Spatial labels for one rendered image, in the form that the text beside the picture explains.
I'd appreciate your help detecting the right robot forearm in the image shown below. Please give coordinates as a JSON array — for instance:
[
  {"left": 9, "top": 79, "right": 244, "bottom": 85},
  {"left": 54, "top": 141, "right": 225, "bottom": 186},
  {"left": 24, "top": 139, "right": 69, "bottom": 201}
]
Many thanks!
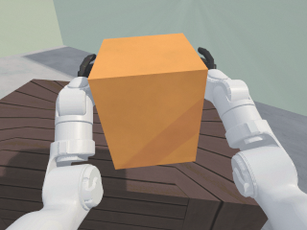
[{"left": 204, "top": 69, "right": 298, "bottom": 184}]

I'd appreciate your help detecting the robot right hand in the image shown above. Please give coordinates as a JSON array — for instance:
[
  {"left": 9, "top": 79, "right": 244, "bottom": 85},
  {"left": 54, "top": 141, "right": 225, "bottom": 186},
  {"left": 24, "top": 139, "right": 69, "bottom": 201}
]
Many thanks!
[{"left": 198, "top": 47, "right": 217, "bottom": 70}]

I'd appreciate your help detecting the robot left hand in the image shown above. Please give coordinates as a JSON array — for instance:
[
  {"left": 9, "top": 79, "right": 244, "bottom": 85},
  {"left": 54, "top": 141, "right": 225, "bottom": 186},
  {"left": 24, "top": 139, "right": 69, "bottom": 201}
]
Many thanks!
[{"left": 78, "top": 54, "right": 96, "bottom": 78}]

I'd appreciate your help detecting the robot right upper arm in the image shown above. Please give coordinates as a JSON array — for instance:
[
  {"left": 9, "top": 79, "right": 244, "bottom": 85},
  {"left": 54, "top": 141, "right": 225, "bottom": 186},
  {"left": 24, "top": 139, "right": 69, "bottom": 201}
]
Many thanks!
[{"left": 231, "top": 144, "right": 307, "bottom": 230}]

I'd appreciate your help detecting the pedestal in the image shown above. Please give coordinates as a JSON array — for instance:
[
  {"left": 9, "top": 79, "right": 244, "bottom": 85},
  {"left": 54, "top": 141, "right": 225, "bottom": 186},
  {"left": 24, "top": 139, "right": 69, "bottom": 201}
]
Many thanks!
[{"left": 0, "top": 79, "right": 268, "bottom": 230}]

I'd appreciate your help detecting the left robot forearm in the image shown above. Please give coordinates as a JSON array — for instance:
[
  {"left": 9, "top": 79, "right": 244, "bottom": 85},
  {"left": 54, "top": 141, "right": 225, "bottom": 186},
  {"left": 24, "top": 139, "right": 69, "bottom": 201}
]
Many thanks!
[{"left": 42, "top": 77, "right": 95, "bottom": 204}]

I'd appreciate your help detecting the robot left upper arm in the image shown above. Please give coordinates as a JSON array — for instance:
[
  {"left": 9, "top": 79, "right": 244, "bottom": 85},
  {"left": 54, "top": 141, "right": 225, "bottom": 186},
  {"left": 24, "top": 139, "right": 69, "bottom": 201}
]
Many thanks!
[{"left": 6, "top": 164, "right": 104, "bottom": 230}]

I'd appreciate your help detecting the carton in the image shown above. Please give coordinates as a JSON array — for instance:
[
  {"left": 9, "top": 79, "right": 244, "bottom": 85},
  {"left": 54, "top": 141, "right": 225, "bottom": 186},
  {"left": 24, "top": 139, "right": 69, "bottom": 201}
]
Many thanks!
[{"left": 87, "top": 33, "right": 208, "bottom": 170}]

